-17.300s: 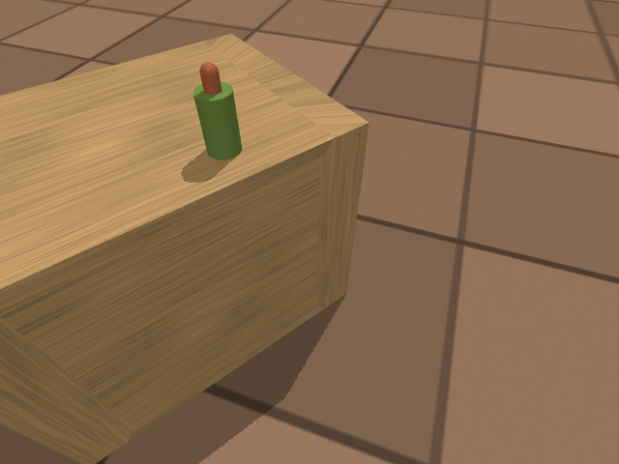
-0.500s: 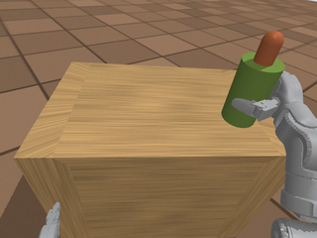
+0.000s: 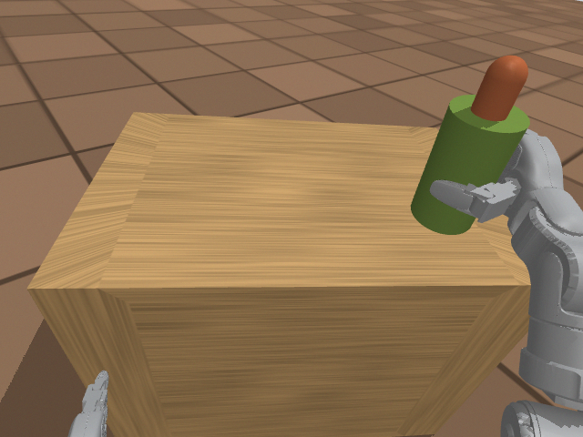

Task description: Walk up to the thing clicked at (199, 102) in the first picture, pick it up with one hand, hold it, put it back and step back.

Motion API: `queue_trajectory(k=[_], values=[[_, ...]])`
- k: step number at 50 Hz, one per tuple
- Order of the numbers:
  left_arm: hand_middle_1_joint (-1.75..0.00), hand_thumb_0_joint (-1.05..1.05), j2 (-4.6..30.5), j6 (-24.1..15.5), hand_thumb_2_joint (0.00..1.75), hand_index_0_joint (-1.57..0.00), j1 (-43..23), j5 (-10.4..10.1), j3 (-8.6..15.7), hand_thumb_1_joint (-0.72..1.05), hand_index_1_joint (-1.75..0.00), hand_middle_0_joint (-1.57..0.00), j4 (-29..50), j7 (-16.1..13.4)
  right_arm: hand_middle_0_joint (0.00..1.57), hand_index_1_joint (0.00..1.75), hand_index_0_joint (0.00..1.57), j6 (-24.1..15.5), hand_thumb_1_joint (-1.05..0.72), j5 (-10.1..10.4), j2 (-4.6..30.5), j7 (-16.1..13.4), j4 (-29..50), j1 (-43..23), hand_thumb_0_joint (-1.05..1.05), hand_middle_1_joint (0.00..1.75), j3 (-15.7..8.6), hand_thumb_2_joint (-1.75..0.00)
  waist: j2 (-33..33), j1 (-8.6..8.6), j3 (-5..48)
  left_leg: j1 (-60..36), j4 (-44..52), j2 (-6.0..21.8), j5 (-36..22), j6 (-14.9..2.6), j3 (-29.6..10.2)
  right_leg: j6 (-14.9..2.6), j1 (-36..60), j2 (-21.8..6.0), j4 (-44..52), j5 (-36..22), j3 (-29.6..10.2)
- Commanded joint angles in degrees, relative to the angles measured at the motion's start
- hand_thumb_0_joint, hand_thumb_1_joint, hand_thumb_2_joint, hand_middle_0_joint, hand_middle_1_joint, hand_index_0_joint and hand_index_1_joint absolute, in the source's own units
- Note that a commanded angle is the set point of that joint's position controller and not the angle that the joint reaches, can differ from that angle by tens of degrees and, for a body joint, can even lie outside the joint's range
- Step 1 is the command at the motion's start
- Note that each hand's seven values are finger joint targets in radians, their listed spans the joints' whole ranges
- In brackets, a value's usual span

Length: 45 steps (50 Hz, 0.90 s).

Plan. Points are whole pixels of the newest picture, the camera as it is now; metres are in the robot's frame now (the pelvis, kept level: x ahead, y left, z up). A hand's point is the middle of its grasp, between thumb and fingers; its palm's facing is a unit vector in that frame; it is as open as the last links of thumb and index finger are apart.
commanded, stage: hold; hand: right
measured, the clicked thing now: (471, 148) +0.33 -0.16 +0.31
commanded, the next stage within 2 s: crouch in 1.48 s
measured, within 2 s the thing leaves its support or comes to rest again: neither
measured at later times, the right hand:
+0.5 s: hand (466, 170) +0.33 -0.17 +0.28, palm faces +0.15 +0.99 -0.03, open 10.9 cm
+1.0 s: hand (465, 170) +0.33 -0.17 +0.28, palm faces +0.14 +0.99 -0.04, open 10.9 cm
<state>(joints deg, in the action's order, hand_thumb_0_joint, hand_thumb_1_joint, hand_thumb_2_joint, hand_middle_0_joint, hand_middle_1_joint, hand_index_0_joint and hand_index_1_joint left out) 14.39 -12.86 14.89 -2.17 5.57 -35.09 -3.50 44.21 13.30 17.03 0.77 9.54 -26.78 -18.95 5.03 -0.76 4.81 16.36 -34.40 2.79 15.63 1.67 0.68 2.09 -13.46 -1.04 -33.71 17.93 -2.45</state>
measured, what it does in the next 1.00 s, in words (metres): stands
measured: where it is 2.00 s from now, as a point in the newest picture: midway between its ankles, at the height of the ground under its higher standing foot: outside the picture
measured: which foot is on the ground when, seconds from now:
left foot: down 0.00-1.00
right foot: down 0.00-1.00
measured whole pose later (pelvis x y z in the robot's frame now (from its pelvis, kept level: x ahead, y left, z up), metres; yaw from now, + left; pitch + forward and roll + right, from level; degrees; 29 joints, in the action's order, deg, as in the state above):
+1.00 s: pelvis +0.00 +0.00 +0.00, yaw +0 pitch -3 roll +0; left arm 14.5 -13.1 15.1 -2.2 5.4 -35.8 -4.0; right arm 43.5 12.7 16.3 0.9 10.9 -26.5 -17.8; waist 4.7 -1.1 4.6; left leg 16.1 -34.3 2.7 15.5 1.6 0.9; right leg 2.2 -13.4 -1.1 -33.8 17.9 -2.7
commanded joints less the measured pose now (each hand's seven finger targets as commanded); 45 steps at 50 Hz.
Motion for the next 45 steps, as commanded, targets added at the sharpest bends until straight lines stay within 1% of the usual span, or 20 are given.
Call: queue_trajectory(k=[1, 2, 5, 7, 9, 12, 18, 19, 20, 24, 26, 27, 29, 30, 33, 35, 38, 39, 41, 45], values=[[-0.05, 0.00, 5.11, -3.91, 0.04, -0.05, -9.56, 0.07, 0.50, -0.54, -0.05, -0.04, 11.58, 0.03, 1.22, 1.43, 1.28, -6.05, 0.01, 0.39, 12.00, 0.19, 16.75, -28.42, 0.00, 1.43, -3.62, -1.30, -3.59, -0.69, 12.24, -3.66, 5.95, -2.20, -6.94, -0.47, 3.79, -2.09, 2.60, 2.07, 4.58, -9.09, 2.24], [-0.05, 0.00, 6.56, -4.00, 0.04, -0.05, -9.86, 0.11, 2.00, -0.54, -0.05, -0.04, 12.01, -0.30, 1.21, 1.43, 1.28, -6.05, 0.01, 0.31, 12.31, 0.12, 16.34, -28.32, 0.00, 1.43, -3.95, -1.30, -3.57, -0.27, 12.61, -3.71, 5.92, -2.22, -7.40, -0.39, 3.74, -2.12, 2.98, 2.05, 4.46, -9.42, 2.25], [-0.05, 0.00, 4.99, -3.58, 0.05, -0.05, -8.21, 0.04, 0.22, -0.55, -0.05, -0.04, 10.61, -0.10, 1.20, 1.42, 1.27, -5.76, 0.01, 0.28, 12.21, 0.55, 15.34, -25.47, 0.00, 1.42, -4.17, -1.30, -2.93, -0.53, 12.08, -3.78, 5.93, -2.08, -8.57, -0.51, 3.64, -1.96, 3.20, 2.00, 4.33, -10.93, 2.37], [-0.05, 0.00, 6.52, -3.67, 0.05, -0.05, -9.44, 0.04, 1.53, -0.54, -0.05, -0.05, 10.77, -0.23, 1.21, 1.42, 1.27, -5.81, 0.01, 0.40, 11.86, 0.65, 16.08, -25.85, 0.00, 1.42, -3.82, -1.30, -3.09, -0.67, 12.04, -3.68, 5.84, -2.44, -8.29, -0.58, 3.88, -1.78, 3.07, 1.75, 4.87, -11.04, 2.06], [-0.05, 0.00, 5.88, -3.27, 0.05, -0.05, -8.30, 0.03, 1.08, -0.55, -0.05, -0.05, 9.85, -0.06, 1.21, 1.43, 1.28, -5.59, 0.00, 0.26, 12.30, 0.55, 15.26, -25.83, 0.00, 1.43, -4.15, -1.31, -2.83, -0.36, 10.27, -3.04, 6.28, -2.45, -6.75, -0.71, 4.02, -1.78, 2.28, 1.73, 5.36, -9.31, 1.91], [-0.05, 0.00, 7.55, -3.45, 0.04, -0.05, -7.75, 0.07, 3.11, -0.54, -0.05, -0.05, 10.41, -0.22, 1.22, 1.43, 1.28, -5.80, 0.00, 0.65, 12.61, 0.58, 15.95, -27.60, 0.00, 1.43, -4.36, -1.31, -4.14, 0.49, 11.00, -3.09, 6.34, -2.39, -7.98, -0.42, 3.85, -2.06, 3.11, 1.80, 5.00, -9.80, 2.14], [-0.05, 0.00, 5.52, -4.16, 0.05, -0.05, -8.52, 0.22, 1.39, -0.54, -0.05, -0.05, 9.39, -0.24, 1.22, 1.43, 1.29, -6.01, -0.02, 0.59, 13.02, 0.07, 14.50, -28.39, 0.00, 1.43, -4.51, -1.31, -4.80, 0.13, 8.90, -2.02, 7.30, -2.18, -2.96, 0.01, 3.57, -2.51, 0.98, 2.39, 5.18, -4.29, 2.54], [-0.05, 0.00, 6.50, -4.13, 0.04, -0.05, -7.64, 0.19, 2.59, -0.54, -0.05, -0.04, 8.99, -0.42, 1.23, 1.43, 1.29, -5.85, -0.02, 0.55, 12.28, 0.19, 12.98, -27.96, 0.00, 1.43, -4.05, -1.31, -4.94, 0.88, 9.22, -1.68, 7.11, -2.25, -3.60, -0.07, 3.51, -2.49, 1.87, 2.12, 5.25, -4.87, 2.53], [-0.05, 0.00, 7.20, -4.20, 0.04, -0.05, -8.81, 0.26, 2.87, -0.54, -0.05, -0.05, 9.58, -0.48, 1.21, 1.42, 1.28, -5.98, -0.01, 0.43, 12.77, 0.07, 13.38, -28.46, 0.00, 1.42, -4.12, -1.30, -5.28, 0.51, 8.78, -1.45, 7.23, -2.28, -2.43, -0.05, 3.68, -2.46, 1.20, 2.20, 5.40, -4.07, 2.38], [-0.05, 0.00, 6.99, -4.66, 0.04, -0.05, -9.01, 0.22, 2.29, -0.54, -0.05, -0.05, 10.26, -0.42, 1.22, 1.43, 1.28, -6.15, 0.01, 0.40, 11.44, 0.32, 13.89, -27.76, 0.00, 1.43, -3.24, -1.31, -2.82, -0.27, 11.26, -2.57, 5.82, -2.58, -6.35, -0.61, 3.99, -1.81, 2.71, 1.77, 5.11, -8.64, 1.98], [-0.05, 0.00, 4.77, -4.25, 0.05, -0.05, -9.06, 0.15, -0.15, -0.54, -0.05, -0.05, 10.46, 0.00, 1.21, 1.43, 1.28, -6.18, 0.01, 0.17, 10.74, 0.36, 14.14, -27.31, 0.00, 1.43, -2.52, -1.30, -2.18, -0.99, 12.73, -3.65, 5.41, -2.47, -8.18, -0.90, 4.07, -1.50, 3.21, 1.61, 4.67, -11.47, 1.82], [-0.05, 0.00, 5.96, -4.21, 0.04, -0.05, -9.54, 0.14, 1.15, -0.54, -0.05, -0.05, 11.18, -0.21, 1.21, 1.42, 1.27, -6.29, 0.00, 0.27, 11.32, 0.35, 15.10, -27.84, 0.00, 1.42, -3.02, -1.30, -3.03, -0.66, 12.96, -3.74, 5.59, -2.47, -8.29, -0.80, 4.07, -1.63, 3.26, 1.59, 4.60, -11.36, 1.92], [-0.05, 0.00, 5.28, -4.16, 0.05, -0.05, -10.15, 0.27, 0.32, -0.54, -0.05, -0.05, 10.74, -0.30, 1.20, 1.41, 1.26, -6.23, -0.01, 0.51, 10.71, 0.37, 15.37, -27.28, 0.00, 1.41, -2.86, -1.29, -4.11, -0.86, 11.64, -4.00, 6.10, -2.29, -7.22, -0.47, 3.91, -1.90, 2.03, 1.88, 4.65, -9.53, 2.20], [-0.05, 0.00, 5.43, -4.16, 0.05, -0.05, -10.17, 0.26, 0.62, -0.54, -0.05, -0.05, 10.17, -0.37, 1.20, 1.41, 1.27, -6.23, 0.00, 0.43, 12.11, 0.20, 15.38, -26.81, 0.00, 1.41, -4.15, -1.30, -3.92, -1.12, 11.71, -4.17, 6.25, -2.21, -6.82, -0.48, 3.79, -1.91, 2.04, 1.93, 4.64, -9.13, 2.31], [-0.05, 0.00, 7.54, -4.08, 0.05, -0.05, -8.99, 0.48, 2.71, -0.55, -0.05, -0.05, 10.78, -0.82, 1.23, 1.43, 1.29, -5.96, -0.03, 0.27, 12.92, -0.26, 13.95, -26.48, 0.00, 1.43, -4.90, -1.31, -4.75, -0.15, 11.74, -3.86, 6.51, -2.28, -6.77, -0.22, 3.66, -2.11, 2.42, 2.04, 4.83, -8.30, 2.49], [-0.05, 0.00, 5.57, -3.63, 0.05, -0.05, -7.73, 0.41, 1.18, -0.54, -0.05, -0.05, 9.13, -0.67, 1.23, 1.43, 1.29, -6.11, -0.02, 0.18, 13.50, -0.51, 13.93, -26.75, 0.00, 1.43, -5.15, -1.31, -4.32, -0.25, 10.11, -3.12, 6.85, -2.18, -5.14, -0.18, 3.55, -2.24, 1.49, 2.19, 4.86, -6.61, 2.68], [-0.05, 0.00, 6.39, -3.55, 0.05, -0.05, -7.69, 0.43, 2.35, -0.55, -0.05, -0.05, 10.99, -0.88, 1.22, 1.43, 1.28, -6.70, 0.00, 0.38, 14.59, -0.93, 15.09, -28.24, 0.00, 1.43, -6.31, -1.30, -5.64, 0.10, 11.31, -3.27, 6.92, -2.09, -5.26, -0.09, 3.42, -2.45, 2.08, 2.25, 4.61, -6.70, 2.83], [-0.05, 0.00, 7.08, -3.59, 0.05, -0.04, -7.59, 0.41, 2.85, -0.55, -0.05, -0.04, 10.41, -0.89, 1.22, 1.43, 1.29, -6.62, 0.00, 0.56, 13.96, -0.70, 14.77, -26.98, 0.00, 1.43, -5.99, -1.30, -6.20, -0.14, 10.52, -2.83, 6.80, -2.27, -5.16, 0.00, 3.55, -2.50, 1.51, 2.26, 4.65, -6.59, 2.81], [-0.05, 0.00, 4.79, -3.31, 0.05, -0.05, -5.76, 0.24, 1.12, -0.54, -0.05, -0.04, 8.73, -0.52, 1.22, 1.43, 1.28, -6.68, 0.01, 0.47, 12.80, -0.24, 14.67, -26.47, 0.00, 1.43, -4.70, -1.30, -4.83, 0.08, 10.16, -2.36, 6.77, -2.01, -6.37, -0.12, 3.25, -2.55, 1.90, 2.39, 4.34, -7.68, 3.04], [-0.05, 0.00, 6.52, -3.94, 0.05, -0.05, -8.91, 0.22, 2.12, -0.55, -0.05, -0.05, 10.88, -0.66, 1.20, 1.41, 1.26, -6.21, 0.02, 0.26, 10.05, 0.33, 15.23, -27.75, 0.00, 1.41, -1.71, -1.29, -4.37, 0.65, 10.82, -2.05, 6.74, -2.23, -5.40, -0.39, 3.42, -2.34, 2.84, 2.02, 4.95, -7.06, 2.55]])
